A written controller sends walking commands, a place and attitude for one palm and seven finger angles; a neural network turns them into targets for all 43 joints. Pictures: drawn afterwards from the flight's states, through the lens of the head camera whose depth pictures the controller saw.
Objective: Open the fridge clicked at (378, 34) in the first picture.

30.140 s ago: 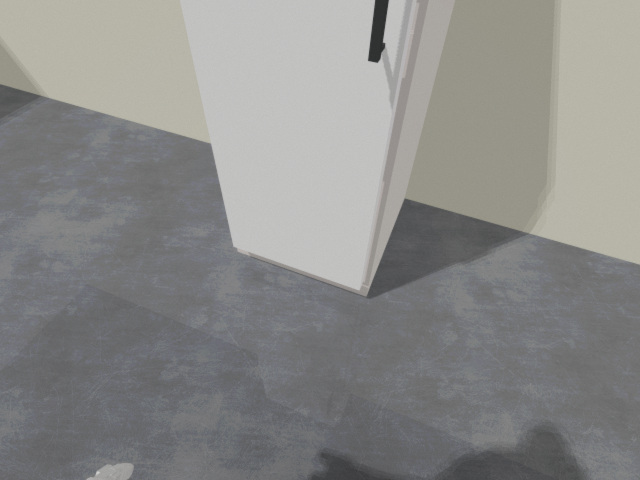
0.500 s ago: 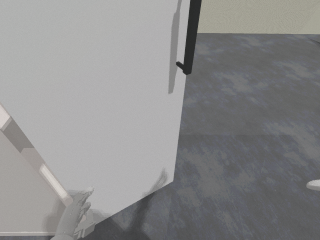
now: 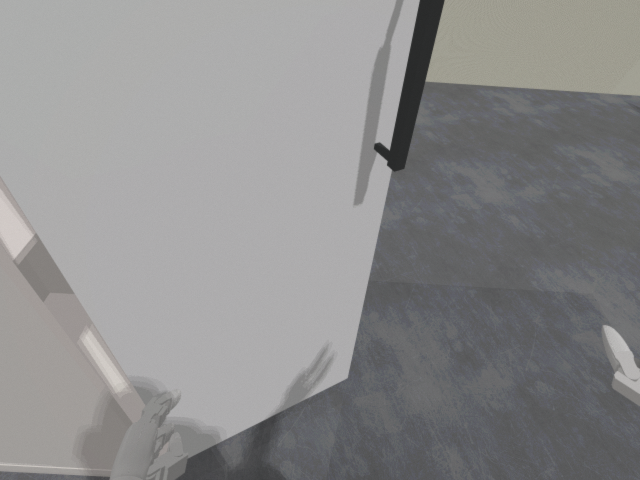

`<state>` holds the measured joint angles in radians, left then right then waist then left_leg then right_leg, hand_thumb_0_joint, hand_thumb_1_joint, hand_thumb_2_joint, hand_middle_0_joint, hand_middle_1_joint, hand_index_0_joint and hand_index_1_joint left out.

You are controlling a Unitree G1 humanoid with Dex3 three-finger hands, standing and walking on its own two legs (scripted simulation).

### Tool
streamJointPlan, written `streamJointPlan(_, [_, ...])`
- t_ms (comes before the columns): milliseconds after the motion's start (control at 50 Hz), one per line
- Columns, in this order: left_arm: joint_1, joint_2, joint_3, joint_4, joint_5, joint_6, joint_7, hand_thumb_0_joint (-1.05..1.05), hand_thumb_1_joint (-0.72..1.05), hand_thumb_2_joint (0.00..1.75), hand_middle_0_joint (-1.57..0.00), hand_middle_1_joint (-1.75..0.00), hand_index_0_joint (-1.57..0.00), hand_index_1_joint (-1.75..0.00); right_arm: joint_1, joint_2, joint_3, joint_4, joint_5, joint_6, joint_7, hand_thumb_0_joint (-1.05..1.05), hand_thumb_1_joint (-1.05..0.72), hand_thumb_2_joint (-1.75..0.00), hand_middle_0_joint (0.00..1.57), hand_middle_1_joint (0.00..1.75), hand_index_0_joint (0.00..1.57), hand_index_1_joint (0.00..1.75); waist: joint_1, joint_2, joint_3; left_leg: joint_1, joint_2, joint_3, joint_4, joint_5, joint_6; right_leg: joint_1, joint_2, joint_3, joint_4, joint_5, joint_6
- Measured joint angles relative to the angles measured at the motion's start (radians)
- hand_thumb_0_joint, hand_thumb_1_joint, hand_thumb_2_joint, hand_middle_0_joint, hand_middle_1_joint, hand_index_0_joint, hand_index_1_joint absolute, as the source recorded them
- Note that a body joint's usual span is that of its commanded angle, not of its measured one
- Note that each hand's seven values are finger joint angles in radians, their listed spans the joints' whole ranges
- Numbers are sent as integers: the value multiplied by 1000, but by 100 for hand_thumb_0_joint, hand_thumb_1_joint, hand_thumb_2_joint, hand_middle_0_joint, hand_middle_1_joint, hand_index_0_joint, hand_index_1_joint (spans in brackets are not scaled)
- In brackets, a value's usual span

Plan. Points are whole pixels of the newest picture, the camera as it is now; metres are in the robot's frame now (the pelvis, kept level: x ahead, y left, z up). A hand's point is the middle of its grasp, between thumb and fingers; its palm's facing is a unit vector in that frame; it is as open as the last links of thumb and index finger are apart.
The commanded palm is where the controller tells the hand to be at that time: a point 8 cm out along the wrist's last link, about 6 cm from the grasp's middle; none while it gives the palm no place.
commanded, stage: draw the hand back to the body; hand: right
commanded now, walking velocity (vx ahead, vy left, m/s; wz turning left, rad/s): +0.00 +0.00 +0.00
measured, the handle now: (402, 86) +0.54 -0.10 +0.27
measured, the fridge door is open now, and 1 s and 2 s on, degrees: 60 60 60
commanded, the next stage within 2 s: step back with the hand held close in 0.44 s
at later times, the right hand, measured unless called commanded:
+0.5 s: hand (601, 370) +0.19 -0.25 +0.16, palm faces +0.49 +0.78 -0.39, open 7.5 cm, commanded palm +0.14 -0.28 +0.18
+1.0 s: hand out of the picture +0.16 -0.28 +0.16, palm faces +0.39 +0.79 -0.48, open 7.4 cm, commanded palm +0.10 -0.31 +0.18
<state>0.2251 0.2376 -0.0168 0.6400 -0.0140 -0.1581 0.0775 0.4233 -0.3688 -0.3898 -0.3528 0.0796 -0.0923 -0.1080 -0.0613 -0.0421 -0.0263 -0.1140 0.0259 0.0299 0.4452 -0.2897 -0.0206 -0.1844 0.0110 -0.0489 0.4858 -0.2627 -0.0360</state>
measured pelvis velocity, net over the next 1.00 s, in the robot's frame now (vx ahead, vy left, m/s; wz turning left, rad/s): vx -0.04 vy -0.01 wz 0.01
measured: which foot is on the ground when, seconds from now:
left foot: down 0.00-1.00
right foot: down 0.00-1.00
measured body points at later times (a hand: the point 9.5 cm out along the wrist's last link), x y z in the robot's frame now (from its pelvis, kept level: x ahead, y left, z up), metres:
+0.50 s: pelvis +0.01 +0.03 +0.00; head -0.02 +0.05 +0.45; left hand +0.20 +0.24 -0.08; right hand +0.16 -0.29 +0.18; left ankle -0.03 +0.13 -0.74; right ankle +0.00 -0.09 -0.74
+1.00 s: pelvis -0.04 -0.01 +0.00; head -0.02 -0.02 +0.44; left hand +0.13 +0.22 -0.08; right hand +0.14 -0.32 +0.18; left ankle -0.03 +0.13 -0.74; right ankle +0.00 -0.09 -0.74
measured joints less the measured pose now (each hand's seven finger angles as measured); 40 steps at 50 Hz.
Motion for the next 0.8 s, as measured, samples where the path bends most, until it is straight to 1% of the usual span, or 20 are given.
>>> streamJointPlan(140, [-14, 4, 4, -16, 1, 13, 9, 2, 90, 90, -20, -30, -20, -30, 36, 17, 35, -28, -2, 20, -1, 1, -71, -82, 22, 41, 22, 41, -12, -4, -1, 9, -12, 10, -3, -6, 13, 5, -11, 11, -1, -4, 13])
streamJointPlan(240, [-21, -5, -1, -14, 2, 21, 17, 2, 90, 90, -20, -30, -20, -30, 33, 11, 34, -27, 0, 26, -1, 1, -81, -87, 21, 35, 21, 35, -18, -8, -3, 14, -20, 18, -2, -11, 22, 9, -18, 19, 0, -6, 22])
streamJointPlan(440, [-20, -15, -8, -6, 4, 26, 20, 2, 90, 90, -20, -30, -20, -30, 20, 14, 30, -6, 6, 31, 1, 1, -88, -90, 21, 31, 21, 31, -18, -15, 2, 16, -30, 22, -2, -13, 33, 13, -28, 24, -4, -3, 32])
streamJointPlan(600, [-10, -4, -1, -5, 2, 28, 21, 2, 90, 90, -20, -30, -20, -30, 22, 15, 35, -15, 1, 26, 4, 1, -88, -90, 21, 30, 21, 31, -15, -17, 6, 17, -34, 20, -6, -10, 32, 10, -32, 22, 0, -5, 32])
streamJointPlan(680, [-31, 8, 0, -25, 3, 70, 10, 2, 90, 90, -20, -30, -20, -30, 9, 23, 25, -20, -18, -28, 1, 1, -88, -90, 21, 30, 21, 31, 6, -20, 14, -23, -40, 19, -2, 5, 25, -43, -39, 22, 35, -10, 26])
streamJointPlan(740, [-43, 5, 4, -48, -1, 105, 9, 2, 90, 90, -20, -30, -20, -30, 32, 12, 25, -39, -23, -47, 0, 1, -89, -90, 21, 30, 21, 31, 25, -3, 24, -59, -28, 7, 16, 9, 17, -65, -29, 8, 31, 2, 19])
streamJointPlan(800, [-45, -2, 6, -73, -4, 127, 11, 2, 90, 90, -20, -30, -20, -30, 75, -9, 22, -73, -23, -56, -1, 1, -88, -90, 21, 30, 21, 31, 41, 14, 33, -86, -19, -8, 25, 18, 7, -81, -21, -7, 25, 14, 7])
